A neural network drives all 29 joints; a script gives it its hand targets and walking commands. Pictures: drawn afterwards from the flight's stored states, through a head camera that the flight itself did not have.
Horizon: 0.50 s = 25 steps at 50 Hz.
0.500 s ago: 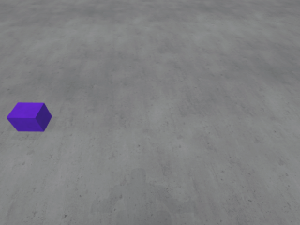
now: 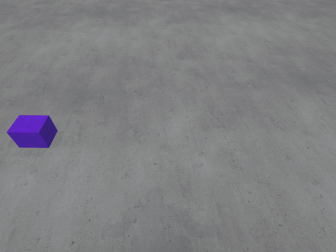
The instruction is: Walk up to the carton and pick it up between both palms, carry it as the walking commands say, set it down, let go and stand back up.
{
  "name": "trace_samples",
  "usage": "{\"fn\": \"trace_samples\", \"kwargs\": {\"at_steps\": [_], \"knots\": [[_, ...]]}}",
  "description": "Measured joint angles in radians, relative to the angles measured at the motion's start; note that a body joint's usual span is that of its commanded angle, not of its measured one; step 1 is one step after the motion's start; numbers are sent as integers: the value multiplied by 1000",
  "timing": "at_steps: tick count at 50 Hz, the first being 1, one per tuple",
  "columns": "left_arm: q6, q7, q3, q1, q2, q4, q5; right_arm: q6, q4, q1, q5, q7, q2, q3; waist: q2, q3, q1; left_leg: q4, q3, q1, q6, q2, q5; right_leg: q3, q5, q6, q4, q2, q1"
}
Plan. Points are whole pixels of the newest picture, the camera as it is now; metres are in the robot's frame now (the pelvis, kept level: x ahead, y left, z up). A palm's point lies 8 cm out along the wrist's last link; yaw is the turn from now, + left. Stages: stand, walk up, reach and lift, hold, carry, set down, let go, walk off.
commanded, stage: stand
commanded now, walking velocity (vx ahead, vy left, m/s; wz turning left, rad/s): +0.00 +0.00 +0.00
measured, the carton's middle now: (34, 131) +1.11 +1.04 -0.70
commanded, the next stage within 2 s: walk up in 0.30 s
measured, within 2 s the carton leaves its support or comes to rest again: neither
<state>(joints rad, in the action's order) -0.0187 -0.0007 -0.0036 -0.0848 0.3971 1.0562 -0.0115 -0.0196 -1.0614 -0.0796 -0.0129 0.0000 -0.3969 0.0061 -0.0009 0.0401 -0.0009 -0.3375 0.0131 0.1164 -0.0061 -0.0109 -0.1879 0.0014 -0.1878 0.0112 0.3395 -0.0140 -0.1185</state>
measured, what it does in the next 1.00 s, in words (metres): steps to the left, turning left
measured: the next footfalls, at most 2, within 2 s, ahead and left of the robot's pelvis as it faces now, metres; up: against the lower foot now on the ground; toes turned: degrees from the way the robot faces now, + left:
right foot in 1.28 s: +0.35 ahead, +0.05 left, +0.00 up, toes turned +22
left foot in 1.64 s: +0.34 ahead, +0.47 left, +0.00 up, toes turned +41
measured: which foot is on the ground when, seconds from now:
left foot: down 0.00-1.00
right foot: down 0.00-0.76, up 0.78-1.00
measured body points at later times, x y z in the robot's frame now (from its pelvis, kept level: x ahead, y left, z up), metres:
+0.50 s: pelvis +0.00 +0.00 +0.00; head +0.01 +0.00 +0.45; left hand +0.11 +0.32 -0.11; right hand +0.11 -0.32 -0.11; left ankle +0.00 +0.12 -0.75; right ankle +0.00 -0.13 -0.75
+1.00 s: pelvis +0.06 +0.10 +0.00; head +0.07 +0.12 +0.45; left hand +0.14 +0.38 -0.13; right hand +0.11 -0.17 -0.13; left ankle -0.01 +0.13 -0.75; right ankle +0.12 -0.06 -0.66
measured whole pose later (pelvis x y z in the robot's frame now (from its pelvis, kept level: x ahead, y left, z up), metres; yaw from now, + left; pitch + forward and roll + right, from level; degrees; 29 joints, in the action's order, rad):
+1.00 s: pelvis +0.06 +0.10 +0.00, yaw +19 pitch +1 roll -2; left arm 0.00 0.03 -0.05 -0.08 0.27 0.87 -0.05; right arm -0.04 -0.94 -0.40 0.00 0.03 -0.25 0.02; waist -0.01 0.03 0.09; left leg -0.35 -0.01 0.10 0.10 0.06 -0.27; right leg 0.04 -0.25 0.08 1.05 -0.09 -0.52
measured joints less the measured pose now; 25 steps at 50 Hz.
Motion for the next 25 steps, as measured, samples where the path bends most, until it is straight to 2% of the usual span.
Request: {"fn": "trace_samples", "kwargs": {"at_steps": [24, 25], "knots": [[1, -1, -3, -4, 1, -1, 0, 1, 0, -4, 0, -1, -1, 2, 0, -2, 1, 10, 0, -9, -1, -1, -1, 0, -1, 2, -10, -1, 9], [8, -4, -1, -2, -2, -10, 3, 11, 22, -20, 1, 5, -6, 0, 4, -5, 7, -15, -15, 7, 0, 2, -14, 21, -16, 1, 4, -8, 4]]}}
